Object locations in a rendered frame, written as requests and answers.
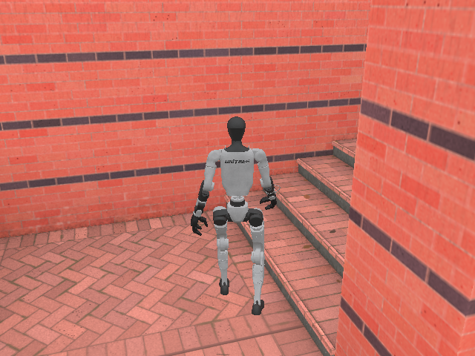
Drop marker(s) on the robot foot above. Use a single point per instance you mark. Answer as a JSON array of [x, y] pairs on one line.
[[256, 309], [224, 290]]

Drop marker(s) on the robot left foot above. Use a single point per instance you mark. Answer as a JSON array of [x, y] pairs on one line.
[[224, 290]]

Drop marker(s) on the right robot forearm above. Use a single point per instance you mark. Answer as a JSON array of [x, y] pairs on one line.
[[270, 191]]

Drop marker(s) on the robot right foot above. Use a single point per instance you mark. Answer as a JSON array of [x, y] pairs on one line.
[[256, 309]]

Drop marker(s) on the robot right hand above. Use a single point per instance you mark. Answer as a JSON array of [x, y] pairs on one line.
[[266, 199]]

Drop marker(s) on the robot right upper arm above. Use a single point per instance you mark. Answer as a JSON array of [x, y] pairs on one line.
[[263, 166]]

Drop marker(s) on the robot left upper arm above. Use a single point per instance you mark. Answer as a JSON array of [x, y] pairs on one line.
[[210, 168]]

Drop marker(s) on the left robot forearm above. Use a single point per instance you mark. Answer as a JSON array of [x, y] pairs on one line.
[[201, 201]]

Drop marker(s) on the robot left hand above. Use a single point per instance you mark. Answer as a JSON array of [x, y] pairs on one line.
[[195, 226]]

